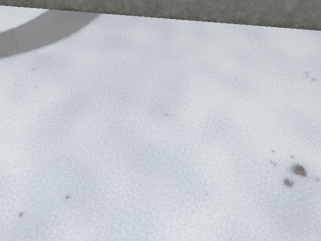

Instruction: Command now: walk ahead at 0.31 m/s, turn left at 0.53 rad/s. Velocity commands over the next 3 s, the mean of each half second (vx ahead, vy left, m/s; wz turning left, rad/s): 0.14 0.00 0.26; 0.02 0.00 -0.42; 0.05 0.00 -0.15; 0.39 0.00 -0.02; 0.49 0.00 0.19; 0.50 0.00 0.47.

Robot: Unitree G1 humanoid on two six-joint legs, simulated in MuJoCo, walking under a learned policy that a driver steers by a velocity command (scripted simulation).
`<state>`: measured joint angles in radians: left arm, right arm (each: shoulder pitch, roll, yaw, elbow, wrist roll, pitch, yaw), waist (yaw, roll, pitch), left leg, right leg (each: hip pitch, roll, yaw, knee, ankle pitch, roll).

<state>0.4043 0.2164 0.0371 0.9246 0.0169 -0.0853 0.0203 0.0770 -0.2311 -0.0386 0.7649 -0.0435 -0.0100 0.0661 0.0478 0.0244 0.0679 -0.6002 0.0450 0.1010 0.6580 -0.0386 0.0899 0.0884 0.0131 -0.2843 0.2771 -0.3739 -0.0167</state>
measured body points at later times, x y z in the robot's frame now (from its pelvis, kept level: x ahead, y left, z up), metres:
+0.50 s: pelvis +0.14 +0.01 +0.01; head +0.15 +0.02 +0.46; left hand +0.17 +0.27 -0.13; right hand +0.26 -0.22 -0.12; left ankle +0.16 +0.07 -0.73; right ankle +0.17 -0.12 -0.70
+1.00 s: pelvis +0.14 -0.01 +0.01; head +0.18 -0.02 +0.46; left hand +0.26 +0.27 -0.11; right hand +0.24 -0.29 -0.11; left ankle +0.17 +0.12 -0.70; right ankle +0.13 -0.10 -0.73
